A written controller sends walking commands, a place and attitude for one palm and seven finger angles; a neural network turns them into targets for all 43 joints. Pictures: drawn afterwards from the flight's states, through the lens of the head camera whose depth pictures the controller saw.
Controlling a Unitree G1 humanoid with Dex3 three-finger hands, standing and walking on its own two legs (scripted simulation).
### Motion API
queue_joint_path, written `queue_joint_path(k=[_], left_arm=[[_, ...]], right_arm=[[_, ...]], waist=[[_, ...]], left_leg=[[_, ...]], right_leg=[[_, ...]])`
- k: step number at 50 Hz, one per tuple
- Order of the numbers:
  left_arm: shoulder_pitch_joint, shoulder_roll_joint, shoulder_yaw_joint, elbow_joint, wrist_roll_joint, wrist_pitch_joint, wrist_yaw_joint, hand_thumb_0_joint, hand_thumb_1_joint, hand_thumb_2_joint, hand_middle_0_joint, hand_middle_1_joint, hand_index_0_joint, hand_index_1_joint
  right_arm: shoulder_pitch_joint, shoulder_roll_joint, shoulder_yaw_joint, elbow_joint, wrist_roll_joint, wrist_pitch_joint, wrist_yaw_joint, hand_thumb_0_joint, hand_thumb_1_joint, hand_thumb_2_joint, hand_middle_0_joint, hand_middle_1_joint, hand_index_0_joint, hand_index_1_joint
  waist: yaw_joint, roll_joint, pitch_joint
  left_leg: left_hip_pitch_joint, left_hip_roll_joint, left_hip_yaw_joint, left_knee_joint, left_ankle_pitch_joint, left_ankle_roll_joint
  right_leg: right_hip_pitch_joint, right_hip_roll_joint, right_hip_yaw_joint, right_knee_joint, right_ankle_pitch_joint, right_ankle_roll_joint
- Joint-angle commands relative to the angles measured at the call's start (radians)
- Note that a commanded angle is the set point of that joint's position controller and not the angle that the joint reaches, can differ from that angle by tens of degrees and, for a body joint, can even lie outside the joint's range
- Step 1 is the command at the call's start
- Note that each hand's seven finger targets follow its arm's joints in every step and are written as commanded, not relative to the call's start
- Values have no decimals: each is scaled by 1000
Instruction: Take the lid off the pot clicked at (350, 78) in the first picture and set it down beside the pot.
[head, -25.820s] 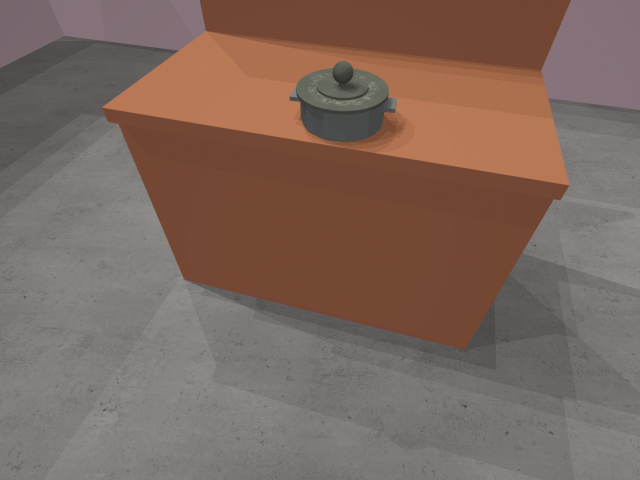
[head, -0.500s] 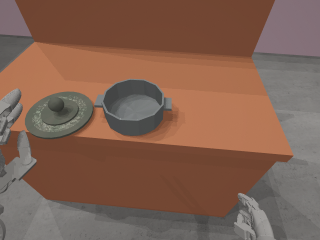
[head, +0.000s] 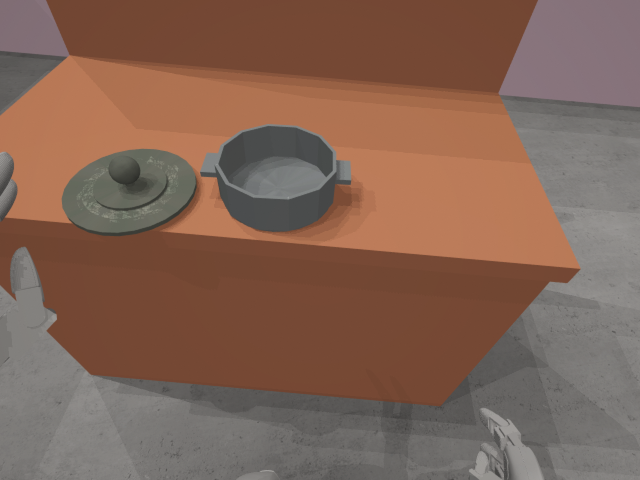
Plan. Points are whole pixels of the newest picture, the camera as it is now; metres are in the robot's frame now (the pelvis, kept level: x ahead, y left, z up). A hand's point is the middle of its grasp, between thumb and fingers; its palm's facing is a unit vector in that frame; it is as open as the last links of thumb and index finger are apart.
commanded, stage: step back with the hand held close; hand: left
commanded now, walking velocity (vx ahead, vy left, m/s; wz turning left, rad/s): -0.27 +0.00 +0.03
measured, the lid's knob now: (124, 170) +0.55 +0.35 +0.06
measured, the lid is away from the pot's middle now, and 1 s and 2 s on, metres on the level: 0.25 0.25 0.25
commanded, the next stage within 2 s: stop stepping back and stand still in 0.60 s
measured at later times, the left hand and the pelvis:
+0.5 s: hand out of the picture +0.11 +0.23 +0.22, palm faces +0.36 -0.81 -0.46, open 7.5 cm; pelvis -0.08 +0.00 +0.00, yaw -1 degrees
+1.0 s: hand out of the picture -0.03 +0.24 +0.23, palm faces +0.30 -0.83 -0.47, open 7.5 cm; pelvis -0.21 +0.02 +0.01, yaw -4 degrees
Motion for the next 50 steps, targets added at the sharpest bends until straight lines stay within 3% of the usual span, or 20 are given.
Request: queue_joint_path(k=[1, 6, 9, 14, 16, 19, 22, 24, 26, 30, 32, 34, 35, 36, 37, 39, 42, 44, 46, 50], left_arm=[[-24, 160, 130, -195, -2, -62, 25, 0, 900, 900, -200, -300, -200, -300], [-35, 170, 102, -160, -20, -77, 11, 0, 900, 900, -200, -300, -200, -300], [-66, 208, 101, -207, -21, -100, 16, 0, 900, 900, -200, -300, -200, -300], [47, 222, 139, -227, -40, -99, 7, 0, 900, 900, -200, -300, -200, -300], [44, 209, 151, -227, -39, -98, 5, 0, 900, 900, -200, -300, -200, -300], [45, 219, 171, -215, -53, -83, 16, 0, 900, 900, -200, -300, -200, -300], [55, 197, 126, -196, -57, -78, 16, 0, 900, 900, -200, -300, -200, -300], [-13, 234, 117, -206, -39, -88, 23, 0, 900, 900, -200, -300, -200, -300], [-83, 193, 62, -178, -21, -60, 20, 0, 900, 900, -200, -300, -200, -300], [-142, 188, 56, -143, -10, -55, 9, 0, 900, 900, -200, -300, -200, -300], [-108, 194, 74, -173, -15, -76, 6, 0, 900, 900, -200, -300, -200, -300], [-11, 220, 114, -183, -47, -95, -9, 0, 900, 900, -200, -300, -200, -300], [-91, -92, -313, 650, 49, 170, -101, 0, 900, 900, -200, -300, -200, -300], [-299, 290, 131, -553, -71, 2, -34, 0, 900, 900, -200, -300, -200, -300], [11, 347, 231, -343, -54, -35, 3, 0, 900, 900, -200, -300, -200, -300], [244, 250, 194, -397, -83, 8, 10, 0, 900, 900, -200, -300, -200, -300], [250, 233, 164, -420, -53, 15, 37, 0, 900, 900, -200, -300, -200, -300], [201, 249, 165, -328, -27, 15, 39, 0, 900, 900, -200, -300, -200, -300], [18, 271, 171, -234, -46, -2, 40, 0, 900, 900, -200, -300, -200, -300], [-152, 160, 43, 16, -38, 31, 17, 0, 900, 900, -200, -300, -200, -300]], right_arm=[[-108, -133, -59, -183, -2, -83, -15, 0, -900, -900, 200, 300, 200, 300], [-103, -126, -55, -137, -11, -89, 3, 0, -900, -900, 200, 300, 200, 300], [-92, -119, -73, -106, -5, -62, 4, 0, -900, -900, 200, 300, 200, 300], [-165, -132, -63, -161, -11, -41, 4, 0, -900, -900, 200, 300, 200, 300], [-159, -139, -68, -171, -17, -52, 3, 0, -900, -900, 200, 300, 200, 300], [-131, -125, -76, -165, -26, -61, 4, 0, -900, -900, 200, 300, 200, 300], [-114, -112, -81, -146, -23, -56, 9, 0, -900, -900, 200, 300, 200, 300], [-72, -93, -76, -109, -27, -44, 10, 0, -900, -900, 200, 300, 200, 300], [-105, -109, -85, -95, -15, -43, 7, 0, -900, -900, 200, 300, 200, 300], [-133, -98, -41, -90, -23, -32, -9, 0, -900, -900, 200, 300, 200, 300], [-133, -138, -58, -110, -19, -46, -9, 0, -900, -900, 200, 300, 200, 300], [-113, -134, -74, -122, -31, -77, 11, 0, -900, -900, 200, 300, 200, 300], [-94, -314, -93, 142, -18, -56, 71, 0, -900, -900, 200, 300, 200, 300], [-177, -87, -92, -167, -6, -82, 64, 0, -900, -900, 200, 300, 200, 300], [-75, -128, -102, -140, 0, -87, 31, 0, -900, -900, 200, 300, 200, 300], [-118, -99, -73, -185, 3, -72, 54, 0, -900, -900, 200, 300, 200, 300], [-122, -99, -39, -172, -11, -73, 32, 0, -900, -900, 200, 300, 200, 300], [-91, -97, -44, -151, -17, -65, 14, 0, -900, -900, 200, 300, 200, 300], [-63, -130, -58, -90, -22, -50, -4, 0, -900, -900, 200, 300, 200, 300], [-109, -126, -49, -77, 4, -21, -23, 0, -900, -900, 200, 300, 200, 300]], waist=[[10, 179, -97], [-11, -33, -60], [-14, -133, -289], [13, 144, -205], [15, 250, -185], [18, 194, -174], [9, 106, -205], [-13, -129, -200], [-14, -230, -130], [-30, -20, -9], [-1, 197, -109], [11, 279, -233], [-92, 364, -108], [34, 68, -362], [12, 35, -366], [27, 222, -359], [28, 292, -228], [11, 76, -183], [-25, -157, -120], [-36, -181, 35]], left_leg=[[-289, 263, -298, -460, -496, 64], [-12, 81, -147, -158, -199, -32], [273, 62, -71, -32, 254, -57], [166, 158, -194, -278, 84, -26], [-49, 248, -289, -473, -265, 12], [-128, 272, -299, -521, -393, 17], [39, 193, -184, -349, -292, -53], [244, 34, -68, 73, -135, -98], [169, -14, -98, 339, -185, -87], [72, 31, -112, -124, -36, -70], [76, 195, -260, -306, 409, -6], [157, 291, -363, -361, 484, 59], [53, 324, -526, -140, 1018, 84], [232, 330, -336, -343, 544, 55], [231, 295, -336, -294, 368, 79], [162, 242, -311, -397, -12, 59], [-121, 153, -218, -502, -504, -36], [-100, 18, -89, -282, -416, -78], [73, -24, -68, 295, -142, -83], [70, 44, -88, 311, -202, -58]], right_leg=[[268, 53, 8, 246, -127, -2], [43, -79, 161, -263, 69, -77], [83, -140, 168, -218, 538, -57], [66, 16, 25, -140, 62, -32], [222, 75, -11, 36, -111, -27], [241, 74, -5, 92, -230, -47], [152, -9, 18, -209, -186, -80], [-138, -244, 301, -459, -99, -157], [-208, -328, 293, -442, 65, -197], [-18, -186, 131, -212, 393, -105], [88, 5, 18, -11, 191, -25], [21, 63, 39, 183, -244, -26], [-217, 21, 145, 483, -314, -29], [7, 62, 161, 436, -328, 7], [-45, 63, 78, 412, -295, -2], [30, 33, 39, 284, -243, -9], [357, 60, -86, -58, -222, -40], [344, -8, -51, -311, -223, -75], [-49, -311, 283, -520, -254, -203], [-270, -290, 209, -449, -549, -164]])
